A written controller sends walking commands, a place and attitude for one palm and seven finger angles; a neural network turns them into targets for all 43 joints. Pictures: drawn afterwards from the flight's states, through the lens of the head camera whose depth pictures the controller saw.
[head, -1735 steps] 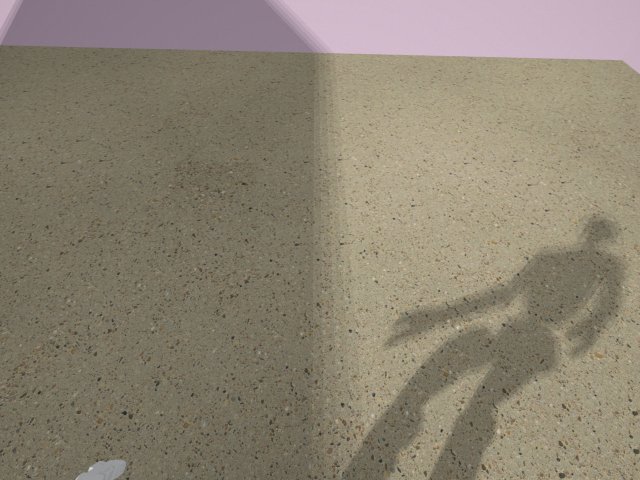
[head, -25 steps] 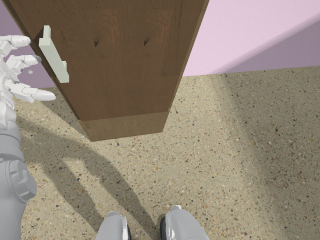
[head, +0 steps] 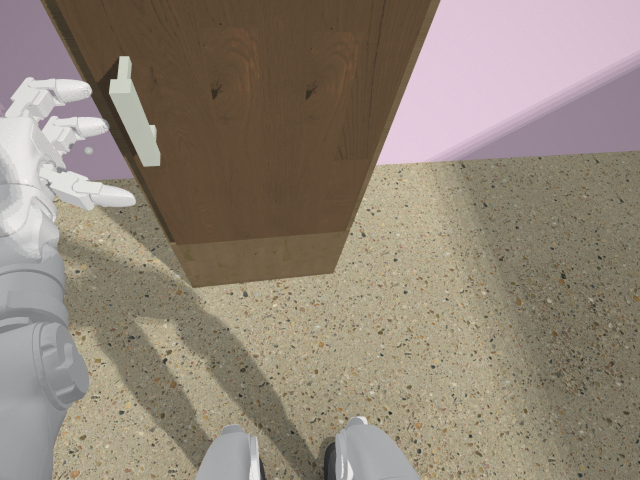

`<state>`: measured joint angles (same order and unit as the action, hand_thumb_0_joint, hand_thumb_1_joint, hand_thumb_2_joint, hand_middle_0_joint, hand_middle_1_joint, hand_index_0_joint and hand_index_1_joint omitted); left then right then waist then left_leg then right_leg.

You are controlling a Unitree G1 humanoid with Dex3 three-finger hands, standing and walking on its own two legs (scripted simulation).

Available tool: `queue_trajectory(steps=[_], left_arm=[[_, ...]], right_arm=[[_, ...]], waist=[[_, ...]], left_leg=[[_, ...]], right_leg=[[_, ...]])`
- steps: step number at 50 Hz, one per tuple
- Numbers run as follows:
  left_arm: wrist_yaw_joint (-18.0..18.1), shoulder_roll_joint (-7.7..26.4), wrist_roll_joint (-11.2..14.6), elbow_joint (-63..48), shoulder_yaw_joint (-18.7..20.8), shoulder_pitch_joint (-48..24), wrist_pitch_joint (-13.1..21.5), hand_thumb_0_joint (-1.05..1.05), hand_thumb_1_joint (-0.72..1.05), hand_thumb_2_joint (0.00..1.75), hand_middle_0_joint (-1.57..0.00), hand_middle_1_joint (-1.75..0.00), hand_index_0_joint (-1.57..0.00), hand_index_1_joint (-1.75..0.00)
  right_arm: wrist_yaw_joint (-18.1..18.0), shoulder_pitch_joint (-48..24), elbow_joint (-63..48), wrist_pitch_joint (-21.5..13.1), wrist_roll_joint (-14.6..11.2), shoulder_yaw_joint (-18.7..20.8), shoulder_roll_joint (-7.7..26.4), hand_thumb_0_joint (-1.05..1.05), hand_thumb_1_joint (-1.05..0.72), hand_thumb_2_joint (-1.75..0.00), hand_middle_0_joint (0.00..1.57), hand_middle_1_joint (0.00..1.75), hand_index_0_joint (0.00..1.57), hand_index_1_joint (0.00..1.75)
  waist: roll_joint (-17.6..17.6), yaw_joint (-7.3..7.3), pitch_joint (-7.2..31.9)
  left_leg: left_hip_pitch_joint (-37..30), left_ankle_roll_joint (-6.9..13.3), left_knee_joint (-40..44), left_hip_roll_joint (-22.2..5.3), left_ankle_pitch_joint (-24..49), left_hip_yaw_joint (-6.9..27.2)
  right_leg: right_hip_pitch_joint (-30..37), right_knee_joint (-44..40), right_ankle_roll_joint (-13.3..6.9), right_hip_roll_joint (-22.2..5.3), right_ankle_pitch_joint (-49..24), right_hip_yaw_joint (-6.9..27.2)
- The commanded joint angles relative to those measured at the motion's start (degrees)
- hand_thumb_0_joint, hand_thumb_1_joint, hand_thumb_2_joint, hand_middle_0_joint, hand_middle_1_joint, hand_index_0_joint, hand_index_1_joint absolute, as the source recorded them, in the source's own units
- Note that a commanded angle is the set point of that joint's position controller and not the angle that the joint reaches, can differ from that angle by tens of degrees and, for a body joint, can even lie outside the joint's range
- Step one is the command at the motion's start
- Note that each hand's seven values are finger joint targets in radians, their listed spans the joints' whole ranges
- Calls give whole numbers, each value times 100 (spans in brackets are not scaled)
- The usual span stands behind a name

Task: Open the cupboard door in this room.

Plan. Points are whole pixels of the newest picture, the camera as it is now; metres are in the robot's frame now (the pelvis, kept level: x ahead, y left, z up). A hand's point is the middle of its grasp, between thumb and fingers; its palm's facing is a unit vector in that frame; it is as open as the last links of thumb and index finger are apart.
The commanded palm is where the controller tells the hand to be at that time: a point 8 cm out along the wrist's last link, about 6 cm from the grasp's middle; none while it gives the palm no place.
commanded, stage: move the hooked fingers beside the handle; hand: left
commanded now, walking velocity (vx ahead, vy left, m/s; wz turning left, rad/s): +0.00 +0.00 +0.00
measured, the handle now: (138, 114) +0.55 +0.20 +0.06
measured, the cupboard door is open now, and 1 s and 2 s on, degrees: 0 0 0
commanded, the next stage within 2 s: slide the fingers in behind the handle in 0.04 s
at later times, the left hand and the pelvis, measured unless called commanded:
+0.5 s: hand (108, 146) +0.50 +0.22 +0.06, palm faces +0.07 -1.00 +0.00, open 14.0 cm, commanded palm +0.47 +0.26 +0.06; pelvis +0.00 +0.00 +0.00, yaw +0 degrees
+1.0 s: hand (139, 148) +0.50 +0.19 +0.06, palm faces +0.08 -1.00 +0.00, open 14.0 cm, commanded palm +0.47 +0.23 +0.06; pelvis +0.00 -0.01 +0.00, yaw +0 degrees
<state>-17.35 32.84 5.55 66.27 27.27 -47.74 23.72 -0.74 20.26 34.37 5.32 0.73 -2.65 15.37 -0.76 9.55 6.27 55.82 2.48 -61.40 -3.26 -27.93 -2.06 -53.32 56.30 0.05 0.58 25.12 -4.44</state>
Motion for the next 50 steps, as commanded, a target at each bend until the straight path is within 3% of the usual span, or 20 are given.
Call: queue_trajectory(steps=[1,5,7,10,12,16,18,20,22,24,26,29,31,33,35,39,43,46,47,50], left_arm=[[-25,1771,89,-1043,171,-2406,350,0,-50,30,-30,-120,-30,-120],[-37,1627,112,-1268,53,-2682,447,0,-50,30,-30,-120,-30,-120],[-55,1810,133,-1140,215,-2604,435,0,-50,30,-30,-120,-30,-120],[-119,1394,149,-892,-86,-2486,320,0,-50,30,-30,-120,-30,-120],[-88,1598,133,-1032,25,-2562,304,0,-50,30,-30,-120,-30,-120],[29,1483,167,-1240,89,-2390,342,0,-50,30,-30,-120,-30,-120],[97,1421,142,-1182,25,-2398,326,0,-50,30,-30,-120,-30,-120],[172,1567,89,-1341,140,-2425,374,0,-50,30,-30,-120,-30,-120],[230,1331,80,-1476,8,-2326,412,0,-50,30,-30,-120,-30,-120],[282,1240,90,-1416,-26,-2225,413,0,-50,30,-30,-120,-30,-120],[321,1055,77,-1377,-177,-2371,413,0,-50,30,-30,-120,-30,-120],[415,1023,83,-1359,-143,-2254,403,0,-50,30,-30,-120,-30,-120],[465,1000,47,-1462,-163,-2391,469,0,-50,30,-30,-120,-30,-120],[513,672,63,-1414,-366,-2404,490,0,-50,30,-30,-120,-30,-120],[569,835,39,-1210,-222,-2344,494,0,-50,30,-30,-120,-30,-120],[636,912,-23,-1364,-201,-2547,541,0,-50,30,-30,-120,-30,-120],[657,519,-10,-1359,-474,-2531,579,0,-50,30,-30,-120,-30,-120],[697,737,-11,-1180,-295,-2477,516,0,-50,30,-30,-120,-30,-120],[700,591,-23,-1107,-404,-2522,477,0,-50,30,-30,-120,-30,-120],[761,647,-48,-1388,-389,-2723,562,0,-50,30,-30,-120,-30,-120]], right_arm=[[-100,1041,-199,-79,-14,379,1129,0,-90,-90,20,30,20,30],[-106,1078,-148,-127,14,393,1114,0,-90,-90,20,30,20,30],[-113,1102,-105,-121,17,403,1145,0,-90,-90,20,30,20,30],[-95,1128,-111,-127,2,386,1111,0,-90,-90,20,30,20,30],[-104,1157,-96,-111,9,403,1147,0,-90,-90,20,30,20,30],[-54,1202,-123,-109,35,430,1109,0,-90,-90,20,30,20,30],[-40,1182,-128,-101,23,420,1091,0,-90,-90,20,30,20,30],[-34,1208,-139,-91,38,435,1094,0,-90,-90,20,30,20,30],[-7,1175,-153,-87,41,449,1048,0,-90,-90,20,30,20,30],[9,1164,-148,-76,37,453,1052,0,-90,-90,20,30,20,30],[20,1138,-118,-73,34,449,1038,0,-90,-90,20,30,20,30],[21,1129,-150,-82,29,464,1044,0,-90,-90,20,30,20,30],[31,1147,-128,-97,44,465,1023,0,-90,-90,20,30,20,30],[56,1117,-108,-116,48,472,984,0,-90,-90,20,30,20,30],[52,1127,-103,-112,52,466,1018,0,-90,-90,20,30,20,30],[54,1072,-114,-140,60,458,996,0,-90,-90,20,30,20,30],[93,1045,-96,-148,58,459,941,0,-90,-90,20,30,20,30],[79,1063,-124,-139,43,449,980,0,-90,-90,20,30,20,30],[78,1052,-117,-143,36,444,955,0,-90,-90,20,30,20,30],[73,1072,-128,-169,62,460,958,0,-90,-90,20,30,20,30]], waist=[[-865,22,2460],[-1146,71,2701],[-946,64,2763],[-924,138,2495],[-993,84,2587],[-1012,1,2867],[-872,34,2655],[-1009,-27,2750],[-1127,-36,2853],[-896,-27,2734],[-1087,23,2579],[-808,16,2619],[-898,-2,2704],[-897,57,2624],[-663,51,2503],[-775,36,2699],[-913,51,2721],[-565,54,2648],[-614,88,2536],[-780,81,2728]], left_leg=[[-2180,-127,695,97,2458,556],[-2495,-148,647,80,2576,615],[-2404,-146,628,76,2572,618],[-2301,-118,660,84,2428,596],[-2358,-135,685,75,2474,621],[-2562,-154,661,66,2776,609],[-2330,-134,681,84,2607,571],[-2399,-137,663,90,2721,571],[-2613,-168,679,80,2926,569],[-2537,-165,700,69,2858,575],[-2620,-195,717,56,2812,598],[-2466,-162,743,81,2651,571],[-2594,-185,721,74,2842,606],[-2637,-189,703,75,2851,592],[-2403,-155,686,95,2647,581],[-2352,-153,668,125,2523,539],[-2528,-191,636,113,2772,570],[-2143,-131,638,150,2449,506],[-2088,-126,653,161,2365,491],[-2264,-127,620,160,2457,513]], right_leg=[[810,-507,-105,229,-1647,201],[612,-478,-133,232,-1577,184],[724,-500,-109,235,-1620,193],[588,-535,-116,242,-1535,170],[604,-534,-116,233,-1525,167],[688,-506,-115,257,-1697,150],[770,-530,-101,253,-1692,163],[817,-487,-129,251,-1770,174],[785,-502,-122,252,-1840,155],[801,-519,-118,258,-1805,140],[580,-520,-123,259,-1676,119],[736,-540,-113,251,-1685,134],[725,-487,-124,251,-1773,125],[642,-512,-116,252,-1778,123],[692,-495,-121,252,-1726,138],[816,-475,-109,223,-1751,186],[715,-435,-121,235,-1842,157],[930,-456,-95,228,-1846,214],[887,-472,-93,227,-1804,214],[859,-432,-113,223,-1839,222]])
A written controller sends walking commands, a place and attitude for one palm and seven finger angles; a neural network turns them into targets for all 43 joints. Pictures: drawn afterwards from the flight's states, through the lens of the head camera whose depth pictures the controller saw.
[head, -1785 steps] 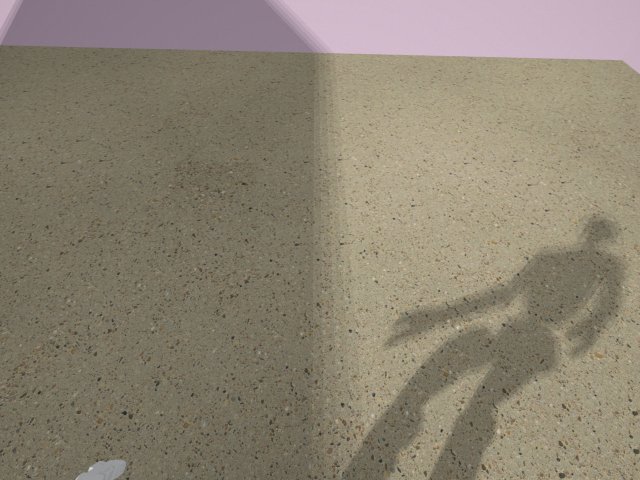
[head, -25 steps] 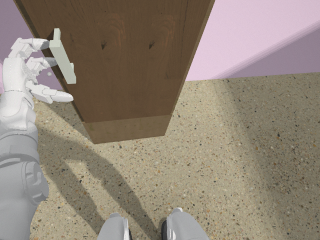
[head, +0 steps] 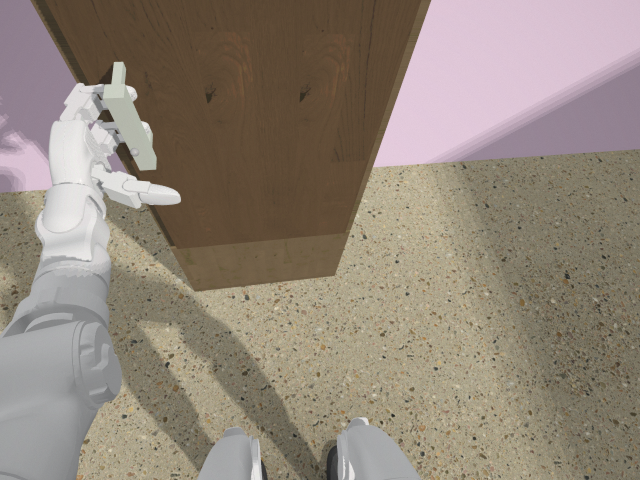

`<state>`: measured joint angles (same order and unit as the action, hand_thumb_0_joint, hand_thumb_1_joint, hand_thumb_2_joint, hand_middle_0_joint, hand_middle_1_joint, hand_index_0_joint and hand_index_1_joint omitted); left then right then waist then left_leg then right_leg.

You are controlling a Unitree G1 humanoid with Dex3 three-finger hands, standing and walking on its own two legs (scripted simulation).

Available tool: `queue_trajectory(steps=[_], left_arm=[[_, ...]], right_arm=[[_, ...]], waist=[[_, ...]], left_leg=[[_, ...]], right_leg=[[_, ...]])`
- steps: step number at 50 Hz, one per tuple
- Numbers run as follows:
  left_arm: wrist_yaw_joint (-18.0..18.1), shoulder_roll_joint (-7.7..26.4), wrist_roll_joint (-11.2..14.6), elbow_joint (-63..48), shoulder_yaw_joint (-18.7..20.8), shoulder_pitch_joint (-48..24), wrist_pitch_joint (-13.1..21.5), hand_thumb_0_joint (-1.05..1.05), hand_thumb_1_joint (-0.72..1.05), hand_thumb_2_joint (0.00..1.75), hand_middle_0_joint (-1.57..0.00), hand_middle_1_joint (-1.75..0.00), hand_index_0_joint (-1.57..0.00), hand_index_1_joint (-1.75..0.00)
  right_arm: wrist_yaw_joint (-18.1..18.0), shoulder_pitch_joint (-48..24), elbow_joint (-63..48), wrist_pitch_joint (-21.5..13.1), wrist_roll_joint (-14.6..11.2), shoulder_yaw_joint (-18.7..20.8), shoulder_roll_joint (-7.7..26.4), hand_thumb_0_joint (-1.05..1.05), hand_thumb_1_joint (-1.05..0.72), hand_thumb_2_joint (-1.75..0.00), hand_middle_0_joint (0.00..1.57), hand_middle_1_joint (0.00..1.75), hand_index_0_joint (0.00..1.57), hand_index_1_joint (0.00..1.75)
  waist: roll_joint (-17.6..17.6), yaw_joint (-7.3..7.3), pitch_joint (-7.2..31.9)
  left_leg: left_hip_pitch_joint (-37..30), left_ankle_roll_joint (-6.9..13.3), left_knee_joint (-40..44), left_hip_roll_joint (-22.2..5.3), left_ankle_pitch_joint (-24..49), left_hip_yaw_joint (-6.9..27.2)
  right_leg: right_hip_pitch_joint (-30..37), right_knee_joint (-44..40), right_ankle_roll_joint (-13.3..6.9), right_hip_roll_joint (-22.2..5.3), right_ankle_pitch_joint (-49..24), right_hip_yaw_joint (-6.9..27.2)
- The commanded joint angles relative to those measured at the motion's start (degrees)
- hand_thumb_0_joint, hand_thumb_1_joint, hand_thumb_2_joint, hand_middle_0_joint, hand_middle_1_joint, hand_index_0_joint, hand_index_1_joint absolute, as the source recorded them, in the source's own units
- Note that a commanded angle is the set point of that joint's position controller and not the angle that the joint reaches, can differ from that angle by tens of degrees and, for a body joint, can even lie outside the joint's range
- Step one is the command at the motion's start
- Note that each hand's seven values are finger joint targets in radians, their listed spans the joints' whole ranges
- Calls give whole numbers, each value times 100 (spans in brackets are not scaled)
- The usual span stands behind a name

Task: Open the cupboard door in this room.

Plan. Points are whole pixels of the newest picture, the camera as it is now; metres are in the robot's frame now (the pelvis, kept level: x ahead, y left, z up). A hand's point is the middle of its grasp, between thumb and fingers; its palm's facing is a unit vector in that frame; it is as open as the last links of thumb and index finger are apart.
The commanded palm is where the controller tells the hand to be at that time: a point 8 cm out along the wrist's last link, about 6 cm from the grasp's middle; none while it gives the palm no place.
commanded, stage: slide the fingers in behind the handle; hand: left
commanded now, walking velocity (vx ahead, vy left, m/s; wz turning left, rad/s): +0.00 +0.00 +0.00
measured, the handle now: (134, 119) +0.55 +0.20 +0.06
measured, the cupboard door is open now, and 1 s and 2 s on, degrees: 0 0 8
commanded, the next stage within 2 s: close the thumb around the handle in 0.74 s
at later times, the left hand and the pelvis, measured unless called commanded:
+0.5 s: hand (155, 148) +0.51 +0.17 +0.06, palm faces +0.08 -1.00 -0.01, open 14.0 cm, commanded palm +0.48 +0.21 +0.06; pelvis +0.00 -0.01 +0.00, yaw +0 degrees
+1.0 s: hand (155, 150) +0.50 +0.17 +0.06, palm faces +0.09 -1.00 -0.01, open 13.5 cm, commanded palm +0.47 +0.21 +0.06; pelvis +0.00 +0.00 +0.00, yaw +0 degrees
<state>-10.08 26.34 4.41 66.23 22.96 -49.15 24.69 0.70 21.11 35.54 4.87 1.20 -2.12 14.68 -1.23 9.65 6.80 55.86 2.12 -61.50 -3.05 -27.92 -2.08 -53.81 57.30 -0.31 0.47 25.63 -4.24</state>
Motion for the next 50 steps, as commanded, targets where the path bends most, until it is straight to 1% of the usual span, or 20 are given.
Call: queue_trajectory(steps=[1,2,5,9,13,16,18,19,22,23,25,27,29,30,32,39,42,46,48,50], left_arm=[[60,1350,68,-1547,104,-2585,528,0,-50,30,-30,-120,-30,-120],[67,1177,80,-1538,7,-2465,549,0,-50,30,-30,-120,-30,-120],[101,1089,100,-1214,-6,-2269,494,0,-50,30,-30,-120,-30,-120],[179,1067,27,-1124,-76,-2419,427,0,-50,30,-30,-120,-30,-120],[288,1128,18,-1305,-6,-2732,551,0,-50,30,-30,-120,-30,-120],[297,1175,-31,-1234,36,-2478,578,0,-50,30,-30,-120,-30,-120],[304,888,-28,-1172,-176,-2576,527,0,-50,30,-30,-120,-30,-120],[326,1130,-42,-1098,4,-2507,502,0,-50,30,-30,-120,-30,-120],[310,1074,-48,-1271,-74,-2659,527,0,-50,30,-30,-120,-30,-120],[304,952,-7,-1224,-117,-2578,509,0,-50,30,-30,-120,-30,-120],[300,1088,18,-1163,-8,-2580,521,0,-50,30,-30,-120,-30,-120],[300,919,-11,-1126,-166,-2675,513,0,-50,30,-30,-120,-30,-120],[342,1149,-20,-1066,5,-2733,496,0,-50,30,-30,-120,-30,-120],[340,1198,-41,-1167,23,-2736,542,0,-50,30,-30,-120,-30,-120],[318,1025,-30,-1313,-75,-2642,582,0,-50,30,-30,-120,-30,-120],[337,824,6,-1256,-206,-2456,538,0,-50,30,-30,-120,-30,-120],[371,783,-7,-1428,-218,-2451,600,0,-50,30,-30,-120,-30,-120],[385,754,21,-1590,-207,-2339,664,0,-28,40,-32,-122,-32,-122],[374,475,31,-1526,-432,-2318,645,0,-16,44,-32,-124,-32,-124],[398,650,27,-1415,-284,-2362,637,0,-5,49,-33,-125,-33,-125]], right_arm=[[-63,997,-231,-125,22,420,1017,0,-90,-90,20,30,20,30],[-44,970,-246,-136,24,423,991,0,-90,-90,20,30,20,30],[-33,1001,-214,-130,20,416,1003,0,-90,-90,20,30,20,30],[-37,982,-200,-123,1,415,998,0,-90,-90,20,30,20,30],[-35,1009,-162,-178,41,428,991,0,-90,-90,20,30,20,30],[-21,1024,-188,-183,45,411,980,0,-90,-90,20,30,20,30],[-3,1016,-157,-182,50,423,973,0,-90,-90,20,30,20,30],[-11,1047,-162,-169,45,426,1008,0,-90,-90,20,30,20,30],[-15,1048,-189,-169,46,423,994,0,-90,-90,20,30,20,30],[-10,1027,-190,-176,43,428,981,0,-90,-90,20,30,20,30],[-28,1063,-180,-180,52,420,1009,0,-90,-90,20,30,20,30],[-20,1032,-158,-188,38,418,982,0,-90,-90,20,30,20,30],[-28,1066,-130,-192,48,419,1021,0,-90,-90,20,30,20,30],[-35,1085,-158,-192,61,419,1024,0,-90,-90,20,30,20,30],[-19,1067,-161,-200,57,436,986,0,-90,-90,20,30,20,30],[8,1031,-163,-177,32,439,983,0,-90,-90,20,30,20,30],[19,1054,-144,-177,49,465,977,0,-90,-90,20,30,20,30],[33,1032,-153,-173,49,473,955,0,-90,-90,20,30,20,30],[49,974,-144,-171,29,474,934,0,-90,-90,20,30,20,30],[32,1009,-115,-165,37,483,977,0,-90,-90,20,30,20,30]], waist=[[-812,7,2893],[-903,-9,2949],[-517,41,2645],[-480,81,2426],[-572,106,2693],[-712,1,2802],[-636,122,2621],[-538,61,2628],[-654,68,2798],[-606,89,2755],[-495,85,2727],[-678,121,2603],[-432,141,2551],[-577,105,2681],[-690,61,2954],[-545,76,2619],[-723,27,2865],[-687,-25,2947],[-657,45,2726],[-509,60,2580]], left_leg=[[-2414,-113,624,131,2622,525],[-2484,-130,617,142,2686,514],[-2160,-92,621,147,2517,489],[-1952,-77,682,169,2166,449],[-2031,-76,602,185,2201,459],[-2050,-95,597,193,2393,440],[-2084,-88,594,170,2344,441],[-1988,-83,601,171,2270,437],[-2094,-88,614,178,2334,450],[-2077,-80,612,184,2295,429],[-2011,-69,598,179,2299,460],[-2017,-86,604,181,2196,444],[-1852,-62,604,181,2077,452],[-1972,-63,594,187,2196,463],[-2196,-85,564,181,2444,452],[-2131,-93,642,176,2385,449],[-2460,-130,627,151,2706,495],[-2521,-132,622,153,2945,485],[-2488,-139,654,148,2797,485],[-2372,-116,660,153,2617,488]], right_leg=[[964,-515,-75,235,-1974,203],[961,-517,-80,237,-2000,197],[1034,-539,-69,245,-2009,198],[1010,-606,-61,226,-1812,224],[1034,-565,-53,218,-1857,262],[1107,-491,-71,213,-2031,263],[924,-535,-56,216,-1945,226],[1006,-541,-60,217,-1907,243],[1044,-523,-61,214,-1955,247],[1061,-560,-54,227,-1962,251],[1057,-523,-66,231,-1956,245],[907,-551,-59,217,-1846,246],[990,-565,-42,219,-1782,256],[997,-527,-62,223,-1860,260],[1029,-504,-63,218,-2029,252],[994,-570,-62,232,-1983,217],[921,-513,-83,238,-2079,176],[1063,-498,-79,243,-2290,180],[936,-545,-73,246,-2155,163],[939,-556,-81,251,-2064,165]])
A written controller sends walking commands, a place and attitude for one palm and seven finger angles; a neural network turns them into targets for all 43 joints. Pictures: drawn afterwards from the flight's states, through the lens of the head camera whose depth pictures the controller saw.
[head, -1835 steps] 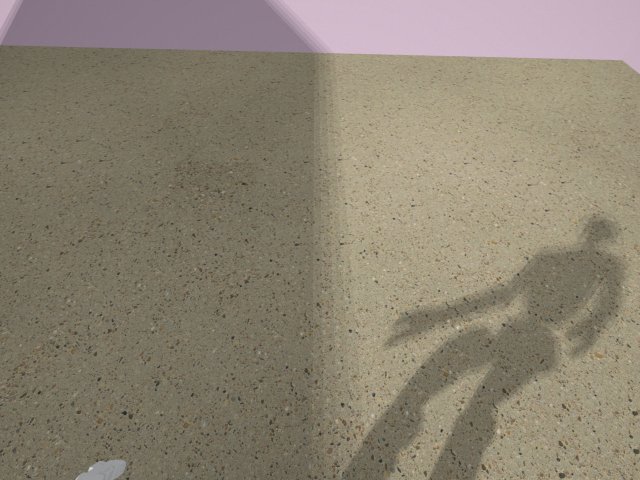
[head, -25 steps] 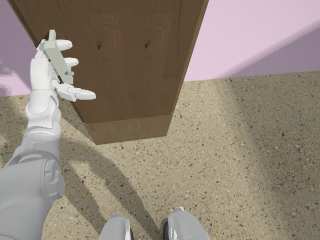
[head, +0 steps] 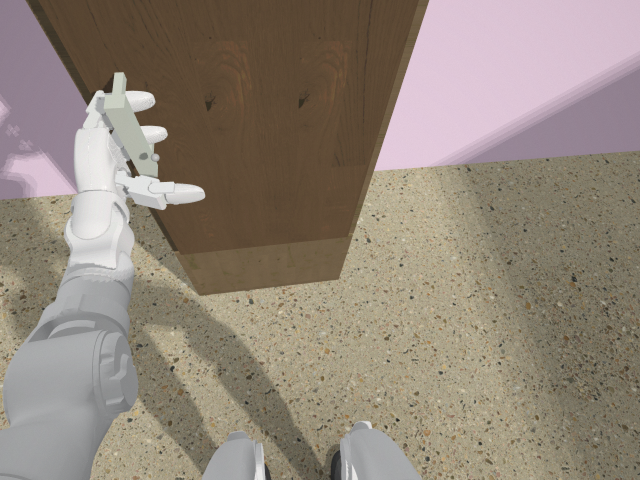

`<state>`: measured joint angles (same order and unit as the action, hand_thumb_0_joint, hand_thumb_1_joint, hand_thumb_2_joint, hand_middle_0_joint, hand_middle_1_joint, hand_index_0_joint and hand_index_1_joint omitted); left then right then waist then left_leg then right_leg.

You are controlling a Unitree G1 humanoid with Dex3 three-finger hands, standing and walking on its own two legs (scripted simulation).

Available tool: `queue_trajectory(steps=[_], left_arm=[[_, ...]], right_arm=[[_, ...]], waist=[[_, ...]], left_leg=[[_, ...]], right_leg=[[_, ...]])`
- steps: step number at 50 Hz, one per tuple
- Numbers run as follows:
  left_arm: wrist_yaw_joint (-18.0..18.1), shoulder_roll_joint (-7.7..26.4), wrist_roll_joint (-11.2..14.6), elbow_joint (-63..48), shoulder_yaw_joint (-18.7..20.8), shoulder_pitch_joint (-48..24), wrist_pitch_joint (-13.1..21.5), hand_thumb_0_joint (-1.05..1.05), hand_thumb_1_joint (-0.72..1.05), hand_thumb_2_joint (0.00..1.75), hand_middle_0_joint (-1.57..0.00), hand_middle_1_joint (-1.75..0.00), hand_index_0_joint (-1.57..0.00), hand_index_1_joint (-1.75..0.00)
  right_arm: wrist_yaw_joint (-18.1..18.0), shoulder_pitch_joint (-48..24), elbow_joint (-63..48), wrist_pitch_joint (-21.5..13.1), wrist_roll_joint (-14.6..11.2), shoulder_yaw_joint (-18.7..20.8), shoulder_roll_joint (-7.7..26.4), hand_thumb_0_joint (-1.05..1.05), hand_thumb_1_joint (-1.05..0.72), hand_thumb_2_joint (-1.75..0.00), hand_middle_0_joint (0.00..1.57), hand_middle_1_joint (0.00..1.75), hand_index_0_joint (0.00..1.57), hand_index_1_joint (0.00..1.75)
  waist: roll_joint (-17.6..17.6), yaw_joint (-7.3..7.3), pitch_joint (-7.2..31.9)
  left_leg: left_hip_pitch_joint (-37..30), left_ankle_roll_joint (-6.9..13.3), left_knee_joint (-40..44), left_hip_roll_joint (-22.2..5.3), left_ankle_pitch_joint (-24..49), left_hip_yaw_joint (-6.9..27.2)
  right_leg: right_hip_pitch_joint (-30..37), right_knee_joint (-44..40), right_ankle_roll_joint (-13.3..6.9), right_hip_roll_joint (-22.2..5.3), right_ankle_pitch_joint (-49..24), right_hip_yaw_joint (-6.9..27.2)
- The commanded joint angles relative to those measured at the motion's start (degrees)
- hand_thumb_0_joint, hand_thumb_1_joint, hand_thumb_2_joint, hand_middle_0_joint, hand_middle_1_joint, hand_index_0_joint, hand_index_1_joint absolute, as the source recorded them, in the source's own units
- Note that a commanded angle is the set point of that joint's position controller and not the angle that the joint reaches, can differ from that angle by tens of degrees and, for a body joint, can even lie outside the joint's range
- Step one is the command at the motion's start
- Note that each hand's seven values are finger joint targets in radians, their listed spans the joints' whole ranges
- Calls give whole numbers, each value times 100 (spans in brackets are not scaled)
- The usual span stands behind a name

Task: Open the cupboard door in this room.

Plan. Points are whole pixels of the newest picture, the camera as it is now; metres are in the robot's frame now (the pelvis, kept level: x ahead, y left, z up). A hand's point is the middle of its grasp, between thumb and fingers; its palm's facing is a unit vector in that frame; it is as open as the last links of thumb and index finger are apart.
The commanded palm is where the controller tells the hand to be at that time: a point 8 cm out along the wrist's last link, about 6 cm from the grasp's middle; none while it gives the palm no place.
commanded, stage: close the thumb around the handle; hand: left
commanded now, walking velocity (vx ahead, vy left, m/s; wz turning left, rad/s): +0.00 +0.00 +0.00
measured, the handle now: (135, 128) +0.55 +0.20 +0.06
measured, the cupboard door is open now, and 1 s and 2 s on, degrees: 0 8 42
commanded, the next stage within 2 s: pull the door open along its arc in 0.54 s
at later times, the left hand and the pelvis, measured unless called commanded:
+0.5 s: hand (153, 160) +0.49 +0.17 +0.06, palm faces +0.09 -1.00 -0.01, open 5.6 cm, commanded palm +0.46 +0.21 +0.06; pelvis +0.00 +0.00 +0.00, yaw +0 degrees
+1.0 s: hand (157, 189) +0.45 +0.16 +0.06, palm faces +0.05 -1.00 +0.00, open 5.8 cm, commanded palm +0.39 +0.21 +0.06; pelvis +0.01 +0.00 +0.01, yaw -1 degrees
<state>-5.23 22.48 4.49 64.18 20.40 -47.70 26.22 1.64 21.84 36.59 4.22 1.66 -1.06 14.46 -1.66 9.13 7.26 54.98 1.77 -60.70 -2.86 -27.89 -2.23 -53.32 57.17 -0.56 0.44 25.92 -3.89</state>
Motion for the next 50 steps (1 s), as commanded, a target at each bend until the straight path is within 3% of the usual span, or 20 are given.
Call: queue_trajectory(steps=[1,5,10,12,14,17,19,21,23,26,28,29,32,33,34,36,39,42,44,50], left_arm=[[-84,1041,10,-1324,-53,-2591,507,0,0,52,-34,-125,-34,-125],[-101,1026,16,-1170,-32,-2487,510,0,23,61,-35,-128,-35,-128],[-126,962,49,-1242,-64,-2458,533,0,51,73,-37,-131,-37,-131],[-123,996,40,-1342,-36,-2458,558,0,62,78,-38,-132,-38,-132],[-120,961,55,-1265,-52,-2400,536,0,73,83,-39,-133,-39,-133],[-109,998,30,-1286,-54,-2509,549,0,90,90,-40,-135,-40,-135],[-108,923,34,-1268,-122,-2576,542,0,90,90,-40,-135,-40,-135],[-105,1050,44,-1335,6,-2475,578,0,90,90,-40,-135,-40,-135],[-141,874,42,-1317,-164,-2520,559,0,90,90,-40,-135,-40,-135],[-114,1087,18,-1232,7,-2508,564,0,90,90,-40,-135,-40,-135],[-119,932,-15,-1134,-146,-2580,538,0,90,90,-40,-135,-40,-135],[-116,848,-8,-1084,-214,-2658,518,0,90,90,-40,-135,-40,-135],[-91,848,-57,-957,-286,-2967,506,0,90,90,-40,-135,-40,-135],[-96,1291,-63,-933,133,-2551,503,0,90,90,-40,-135,-40,-135],[-120,1384,-56,-1003,177,-2341,489,0,90,90,-40,-135,-40,-135],[-218,1185,-13,-1096,65,-2071,487,0,90,90,-40,-135,-40,-135],[-286,996,147,-1201,38,-1479,371,0,90,90,-40,-135,-40,-135],[-321,904,255,-1803,19,-941,335,0,90,90,-40,-135,-40,-135],[-305,653,323,-2066,-110,-380,260,0,90,90,-40,-135,-40,-135],[-143,45,467,-3335,-493,1062,137,0,90,90,-40,-135,-40,-135]], right_arm=[[-63,917,-229,-97,-13,370,992,0,-90,-90,20,30,20,30],[-75,915,-229,-113,-6,363,982,0,-90,-90,20,30,20,30],[-71,893,-256,-119,-4,370,982,0,-90,-90,20,30,20,30],[-60,878,-242,-114,-7,378,964,0,-90,-90,20,30,20,30],[-62,864,-240,-109,-16,371,964,0,-90,-90,20,30,20,30],[-73,848,-214,-115,-20,374,972,0,-90,-90,20,30,20,30],[-72,840,-213,-127,-16,368,962,0,-90,-90,20,30,20,30],[-76,869,-223,-133,-7,377,972,0,-90,-90,20,30,20,30],[-71,818,-221,-138,-22,365,944,0,-90,-90,20,30,20,30],[-89,863,-187,-132,-10,383,991,0,-90,-90,20,30,20,30],[-83,847,-185,-136,-15,368,972,0,-90,-90,20,30,20,30],[-86,851,-176,-135,-13,370,977,0,-90,-90,20,30,20,30],[-101,875,-128,-155,0,357,992,0,-90,-90,20,30,20,30],[-107,921,-161,-143,5,377,1040,0,-90,-90,20,30,20,30],[-114,891,-248,-130,-2,357,1051,0,-90,-90,20,30,20,30],[-104,838,-317,-106,-26,350,993,0,-90,-90,20,30,20,30],[-84,745,-480,-80,-74,352,968,0,-90,-90,20,30,20,30],[-70,667,-623,-74,-119,379,936,0,-90,-90,20,30,20,30],[-56,588,-704,-74,-157,401,902,0,-90,-90,20,30,20,30],[-3,311,-938,-181,-226,459,827,0,-90,-90,20,30,20,30]], waist=[[-591,92,2659],[-498,101,2539],[-538,79,2673],[-710,6,2848],[-402,49,2676],[-578,53,2642],[-523,96,2591],[-571,21,2797],[-595,76,2676],[-514,54,2650],[-575,100,2539],[-422,176,2464],[-586,245,2388],[-520,40,2544],[-460,5,2720],[-581,-73,2774],[-176,-162,2559],[-339,-331,2790],[-128,-376,2571],[-76,-551,2320]], left_leg=[[-2340,-94,595,145,2669,505],[-2263,-74,588,159,2613,484],[-2390,-92,569,147,2780,500],[-2487,-119,549,146,2880,502],[-2276,-91,570,152,2731,487],[-2290,-101,569,154,2640,486],[-2262,-91,590,162,2492,484],[-2366,-94,576,168,2703,491],[-2308,-98,572,162,2638,480],[-2312,-96,554,151,2678,505],[-2256,-105,578,154,2516,517],[-2193,-84,570,155,2387,514],[-2173,-88,551,157,2204,553],[-2150,-87,576,170,2267,530],[-2098,-66,584,191,2350,485],[-2215,-87,591,182,2521,469],[-1890,-43,701,212,2278,355],[-2052,-54,776,223,2533,286],[-2006,-47,876,217,2560,245],[-2161,-53,1039,207,2743,163]], right_leg=[[919,-534,-53,242,-2119,141],[938,-551,-57,247,-2126,151],[925,-512,-62,251,-2190,133],[949,-495,-63,242,-2226,142],[1049,-524,-49,248,-2237,142],[951,-522,-54,236,-2147,151],[940,-559,-47,239,-2048,152],[1053,-518,-59,240,-2207,157],[979,-529,-50,235,-2171,149],[920,-513,-59,236,-2152,151],[824,-531,-60,232,-2001,138],[784,-558,-45,236,-1933,140],[564,-546,-52,225,-1725,143],[803,-531,-71,224,-1795,147],[1022,-528,-60,217,-1951,184],[1031,-498,-67,220,-2062,160],[1432,-617,-45,237,-2130,185],[1728,-634,-60,231,-2420,199],[1861,-705,-53,237,-2505,173],[2076,-785,-63,215,-2675,133]])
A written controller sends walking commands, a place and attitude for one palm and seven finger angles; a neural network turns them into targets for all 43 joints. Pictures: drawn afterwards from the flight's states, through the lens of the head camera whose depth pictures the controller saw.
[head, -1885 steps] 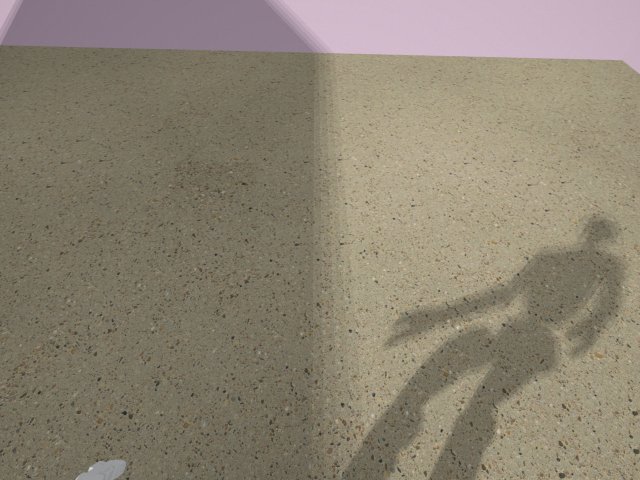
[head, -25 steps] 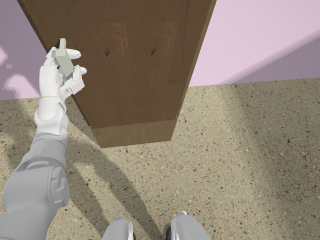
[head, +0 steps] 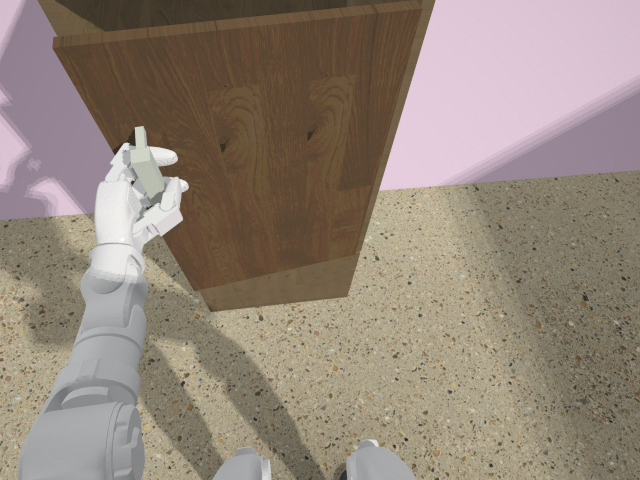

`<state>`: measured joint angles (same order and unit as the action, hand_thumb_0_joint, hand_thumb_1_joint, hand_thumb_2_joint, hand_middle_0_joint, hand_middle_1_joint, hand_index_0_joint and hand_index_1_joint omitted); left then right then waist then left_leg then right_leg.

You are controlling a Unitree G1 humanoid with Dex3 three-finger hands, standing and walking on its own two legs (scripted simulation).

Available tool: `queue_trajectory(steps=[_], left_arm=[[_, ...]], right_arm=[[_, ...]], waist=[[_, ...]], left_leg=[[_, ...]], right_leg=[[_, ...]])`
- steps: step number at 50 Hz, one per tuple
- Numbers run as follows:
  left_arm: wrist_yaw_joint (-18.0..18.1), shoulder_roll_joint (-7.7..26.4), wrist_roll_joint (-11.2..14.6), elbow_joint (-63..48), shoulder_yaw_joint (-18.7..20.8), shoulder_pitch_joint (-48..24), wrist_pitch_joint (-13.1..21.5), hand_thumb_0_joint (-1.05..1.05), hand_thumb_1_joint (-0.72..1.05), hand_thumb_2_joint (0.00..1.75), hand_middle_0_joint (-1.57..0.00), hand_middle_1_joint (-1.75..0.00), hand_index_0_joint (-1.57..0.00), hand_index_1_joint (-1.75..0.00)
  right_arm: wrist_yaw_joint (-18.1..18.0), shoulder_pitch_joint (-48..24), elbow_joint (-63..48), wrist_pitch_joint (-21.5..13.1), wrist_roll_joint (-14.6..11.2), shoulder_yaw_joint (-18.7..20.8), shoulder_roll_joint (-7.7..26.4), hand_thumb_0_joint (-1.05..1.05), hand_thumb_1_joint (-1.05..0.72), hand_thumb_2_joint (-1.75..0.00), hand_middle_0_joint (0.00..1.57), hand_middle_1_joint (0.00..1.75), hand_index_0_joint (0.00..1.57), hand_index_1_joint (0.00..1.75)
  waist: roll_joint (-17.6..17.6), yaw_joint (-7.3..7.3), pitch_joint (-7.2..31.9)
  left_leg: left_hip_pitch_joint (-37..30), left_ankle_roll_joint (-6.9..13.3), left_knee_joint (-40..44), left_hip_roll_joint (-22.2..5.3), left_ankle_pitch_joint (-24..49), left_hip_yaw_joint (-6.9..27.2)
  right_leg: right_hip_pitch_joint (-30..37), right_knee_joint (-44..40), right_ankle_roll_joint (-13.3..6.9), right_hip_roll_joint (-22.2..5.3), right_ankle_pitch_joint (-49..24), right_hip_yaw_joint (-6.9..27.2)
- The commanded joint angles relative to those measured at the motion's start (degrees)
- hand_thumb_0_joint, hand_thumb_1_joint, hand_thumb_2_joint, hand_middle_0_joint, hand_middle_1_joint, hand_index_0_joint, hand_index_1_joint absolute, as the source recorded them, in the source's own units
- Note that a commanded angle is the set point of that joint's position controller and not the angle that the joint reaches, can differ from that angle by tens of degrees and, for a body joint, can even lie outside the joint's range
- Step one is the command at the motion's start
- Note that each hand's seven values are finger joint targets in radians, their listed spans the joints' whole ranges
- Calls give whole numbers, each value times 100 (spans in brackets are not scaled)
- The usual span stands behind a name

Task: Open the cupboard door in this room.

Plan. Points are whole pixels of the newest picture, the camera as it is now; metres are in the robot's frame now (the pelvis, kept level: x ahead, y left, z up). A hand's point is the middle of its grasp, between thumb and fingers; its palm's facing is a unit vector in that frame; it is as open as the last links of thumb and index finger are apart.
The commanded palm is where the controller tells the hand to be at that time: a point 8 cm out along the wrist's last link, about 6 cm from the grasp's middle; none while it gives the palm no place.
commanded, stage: pull the door open along its arc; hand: left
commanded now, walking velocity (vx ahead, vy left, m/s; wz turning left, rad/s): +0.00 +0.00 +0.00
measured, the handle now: (156, 177) +0.49 +0.20 +0.05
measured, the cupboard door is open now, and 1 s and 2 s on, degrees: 8 42 44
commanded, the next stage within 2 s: open thumb and fingers to let go in 0.66 s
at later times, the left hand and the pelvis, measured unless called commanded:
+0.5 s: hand (253, 301) +0.31 +0.07 +0.05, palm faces +0.41 -0.91 -0.02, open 6.0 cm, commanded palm +0.24 +0.08 +0.05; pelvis +0.00 -0.02 +0.00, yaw +4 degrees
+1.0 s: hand (276, 323) +0.29 +0.04 +0.05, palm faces +0.46 -0.88 -0.05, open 7.1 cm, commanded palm +0.23 +0.07 +0.05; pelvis +0.00 -0.06 +0.00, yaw +6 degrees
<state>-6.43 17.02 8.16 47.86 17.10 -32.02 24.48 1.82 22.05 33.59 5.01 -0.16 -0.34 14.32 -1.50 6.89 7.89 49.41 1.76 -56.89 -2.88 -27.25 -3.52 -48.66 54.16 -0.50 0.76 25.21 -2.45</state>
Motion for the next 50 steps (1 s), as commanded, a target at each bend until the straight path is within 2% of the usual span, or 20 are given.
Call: queue_trajectory(steps=[1,2,3,4,5,7,11,14,15,18,24,27,29,32,34,37,38,42,47,50], left_arm=[[18,441,131,-1961,-260,-237,299,0,90,90,-40,-135,-40,-135],[47,247,148,-2185,-418,152,277,0,90,90,-40,-135,-40,-135],[875,-6,556,-2545,265,209,226,0,90,90,-40,-135,-40,-135],[1302,-475,354,-2661,-282,474,156,0,90,90,-40,-135,-40,-135],[1689,-537,185,-2787,-334,533,131,0,90,90,-40,-135,-40,-135],[2373,-940,-166,-3257,-659,838,129,0,90,90,-40,-135,-40,-135],[3572,-1866,-948,-3773,-1573,1174,-58,0,90,90,-40,-135,-40,-135],[4131,-2448,-1391,-4045,-2222,1403,-276,0,90,90,-40,-135,-40,-135],[4167,-2555,-1528,-4102,-2426,1443,-342,0,90,90,-40,-135,-40,-135],[4177,-2942,-1809,-4509,-3031,1771,-466,0,90,90,-40,-135,-40,-135],[4123,-3436,-1627,-4904,-3609,2548,-682,0,90,90,-40,-135,-40,-135],[4049,-3582,-1533,-5317,-3795,3355,-836,0,90,90,-40,-135,-40,-135],[3979,-3673,-1440,-5560,-3911,3890,-953,0,90,90,-40,-135,-40,-135],[3912,-3511,-1334,-5800,-3734,4467,-1114,0,90,90,-40,-135,-40,-135],[3971,-3335,-1370,-5778,-3597,4075,-1137,0,90,90,-40,-135,-40,-135],[4076,-3044,-1449,-5477,-3284,3440,-1117,0,90,90,-40,-135,-40,-135],[4157,-2817,-1457,-5323,-3044,2843,-1064,0,90,90,-40,-135,-40,-135],[4189,-2887,-1423,-5140,-2927,3092,-936,0,62,78,-38,-132,-38,-132],[3989,-2836,-1489,-5275,-3077,3286,-739,0,27,63,-35,-128,-35,-128],[3914,-2852,-1528,-5317,-3204,3359,-652,0,6,54,-34,-126,-34,-126]], right_arm=[[-8,234,-664,-288,-53,385,803,0,-90,-90,20,30,20,30],[6,174,-704,-314,-62,388,772,0,-90,-90,20,30,20,30],[1,-84,-741,-372,-17,378,619,0,-90,-90,20,30,20,30],[47,-140,-749,-434,32,352,605,0,-90,-90,20,30,20,30],[66,-166,-737,-472,73,346,606,0,-90,-90,20,30,20,30],[138,-240,-725,-516,190,374,532,0,-90,-90,20,30,20,30],[234,-524,-750,-559,349,392,404,0,-90,-90,20,30,20,30],[234,-790,-785,-577,434,375,322,0,-90,-90,20,30,20,30],[194,-807,-801,-589,464,382,294,0,-90,-90,20,30,20,30],[117,-1042,-874,-619,466,343,184,0,-90,-90,20,30,20,30],[73,-1492,-981,-769,390,209,59,0,-90,-90,20,30,20,30],[113,-1621,-1084,-836,357,153,-12,0,-90,-90,20,30,20,30],[146,-1697,-1143,-880,329,114,-51,0,-90,-90,20,30,20,30],[154,-1805,-1201,-886,311,71,-54,0,-90,-90,20,30,20,30],[97,-1784,-1148,-890,330,59,-50,0,-90,-90,20,30,20,30],[-7,-1740,-1060,-890,378,51,-40,0,-90,-90,20,30,20,30],[-59,-1717,-977,-897,397,46,-18,0,-90,-90,20,30,20,30],[-128,-1672,-934,-961,429,111,-70,0,-90,-90,20,30,20,30],[-133,-1434,-935,-1017,433,189,-15,0,-90,-90,20,30,20,30],[-134,-1408,-955,-1051,424,197,16,0,-90,-90,20,30,20,30]], waist=[[-133,-369,2260],[-45,-404,2194],[-48,-800,2018],[-57,-632,1921],[133,-617,1765],[53,-635,1989],[85,-594,1917],[303,-538,1851],[527,-474,1862],[367,-486,1768],[320,-526,1501],[215,-638,1535],[413,-644,1478],[513,-743,1264],[609,-624,1056],[611,-601,913],[697,-535,817],[843,-676,1245],[843,-584,1425],[816,-536,1331]], left_leg=[[-1666,-63,692,208,2750,272],[-1713,-62,712,200,2844,265],[-1489,-147,803,205,2777,229],[-1545,-181,817,198,2658,259],[-1474,-184,799,181,2603,314],[-1648,-202,739,174,2853,302],[-1731,-226,690,164,2874,351],[-1714,-224,690,181,2602,377],[-1733,-200,681,170,2541,396],[-1833,-188,708,183,2401,377],[-1832,-165,745,254,1927,456],[-1891,-158,745,298,2051,435],[-1854,-160,712,319,1999,437],[-1730,-177,739,369,1809,426],[-1634,-185,678,394,1546,440],[-1444,-189,581,447,1286,455],[-1311,-183,520,463,1142,466],[-1191,-212,487,491,1175,457],[-1090,-209,464,457,1302,477],[-1076,-183,459,437,1261,503]], right_leg=[[1666,-494,-59,171,-2673,-16],[1708,-509,-60,162,-2734,-27],[1760,-541,-49,146,-2543,-128],[1644,-508,-35,151,-2383,-172],[1563,-475,-46,143,-2269,-208],[1636,-383,-54,110,-2452,-194],[1567,-327,-88,65,-2398,-216],[1603,-352,-119,43,-2283,-232],[1621,-405,-120,54,-2283,-232],[1685,-446,-150,-1,-2255,-218],[1749,-592,-173,-16,-1892,-254],[1959,-616,-181,-33,-2127,-265],[2079,-675,-139,-61,-2322,-237],[2191,-786,-81,-115,-2412,-173],[2042,-920,-23,-173,-2210,-42],[1872,-1064,32,-269,-1890,203],[1754,-1121,69,-321,-1696,306],[2159,-1205,133,-459,-2002,603],[2400,-1108,190,-543,-2638,711],[2256,-1072,163,-515,-2499,644]])
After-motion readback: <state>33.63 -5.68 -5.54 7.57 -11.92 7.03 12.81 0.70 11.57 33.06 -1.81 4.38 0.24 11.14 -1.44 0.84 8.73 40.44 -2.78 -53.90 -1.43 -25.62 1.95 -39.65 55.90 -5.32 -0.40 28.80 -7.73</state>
